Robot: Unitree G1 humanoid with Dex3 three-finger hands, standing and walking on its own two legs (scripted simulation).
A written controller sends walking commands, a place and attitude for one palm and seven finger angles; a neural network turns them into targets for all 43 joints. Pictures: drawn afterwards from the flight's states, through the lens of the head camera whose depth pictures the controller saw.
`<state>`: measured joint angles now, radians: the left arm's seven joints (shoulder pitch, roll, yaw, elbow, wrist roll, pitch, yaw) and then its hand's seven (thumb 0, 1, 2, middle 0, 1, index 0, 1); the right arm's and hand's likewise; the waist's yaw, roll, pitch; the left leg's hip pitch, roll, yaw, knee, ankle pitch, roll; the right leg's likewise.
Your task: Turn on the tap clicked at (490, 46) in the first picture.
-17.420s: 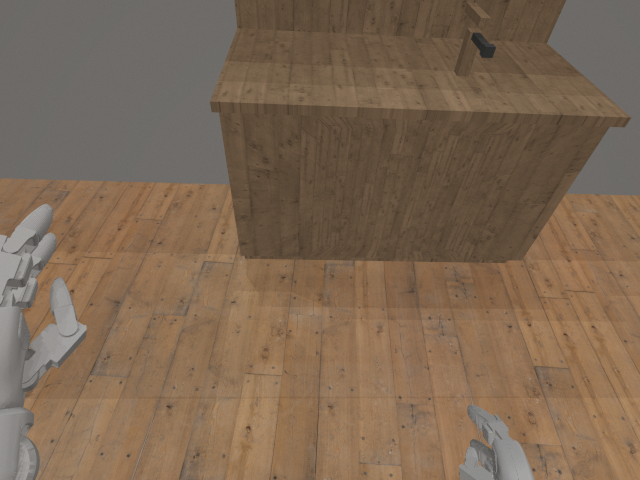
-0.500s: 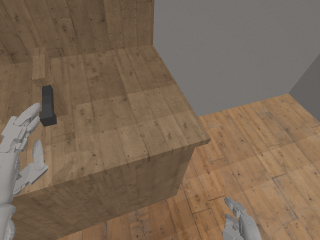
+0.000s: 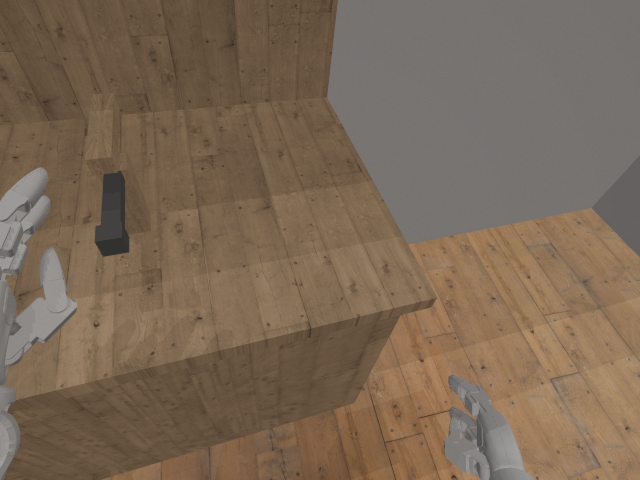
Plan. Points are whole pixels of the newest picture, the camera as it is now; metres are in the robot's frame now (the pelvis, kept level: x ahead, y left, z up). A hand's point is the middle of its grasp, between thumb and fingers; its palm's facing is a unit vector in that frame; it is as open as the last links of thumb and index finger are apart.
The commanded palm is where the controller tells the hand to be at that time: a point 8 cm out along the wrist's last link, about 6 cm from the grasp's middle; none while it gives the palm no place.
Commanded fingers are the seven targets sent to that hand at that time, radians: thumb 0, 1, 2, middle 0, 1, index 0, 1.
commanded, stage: come to a stop and stand still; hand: left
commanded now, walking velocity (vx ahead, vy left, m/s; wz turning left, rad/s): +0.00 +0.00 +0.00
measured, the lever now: (112, 239) +0.34 +0.28 +0.10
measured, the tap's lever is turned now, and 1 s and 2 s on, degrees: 0 0 0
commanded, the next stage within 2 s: look again from close up in 0.02 s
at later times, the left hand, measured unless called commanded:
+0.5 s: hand (101, 326) +0.20 +0.21 +0.17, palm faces +0.35 -0.86 -0.37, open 7.4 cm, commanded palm +0.15 +0.25 +0.18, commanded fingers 0.00 0.90 0.90 -0.20 -0.30 -0.20 -0.30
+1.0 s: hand (89, 319) +0.21 +0.23 +0.15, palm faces +0.33 -0.83 -0.45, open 7.4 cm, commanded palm +0.16 +0.26 +0.18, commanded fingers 0.00 0.90 0.90 -0.20 -0.30 -0.20 -0.30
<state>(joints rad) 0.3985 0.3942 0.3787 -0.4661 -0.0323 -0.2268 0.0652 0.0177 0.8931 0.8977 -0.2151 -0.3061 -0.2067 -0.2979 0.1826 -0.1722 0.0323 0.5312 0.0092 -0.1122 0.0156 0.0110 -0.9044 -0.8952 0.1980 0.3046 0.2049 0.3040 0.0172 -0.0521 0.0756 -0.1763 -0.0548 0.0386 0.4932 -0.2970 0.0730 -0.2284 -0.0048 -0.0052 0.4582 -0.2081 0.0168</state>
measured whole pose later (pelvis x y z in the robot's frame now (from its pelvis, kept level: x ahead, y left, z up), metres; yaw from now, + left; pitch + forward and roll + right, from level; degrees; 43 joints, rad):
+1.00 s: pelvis +0.01 -0.03 +0.00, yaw +2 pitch +3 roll +0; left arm 0.47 0.46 0.37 -0.42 -0.11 -0.32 0.08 0.01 0.90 0.90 -0.21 -0.31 -0.20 -0.30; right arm 0.26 -0.24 0.03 0.60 0.02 -0.20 0.06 0.01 -0.90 -0.90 0.20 0.30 0.21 0.30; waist 0.02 -0.01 0.05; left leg -0.27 -0.05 0.00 0.52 -0.30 0.04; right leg -0.32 0.00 -0.04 0.52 -0.25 -0.01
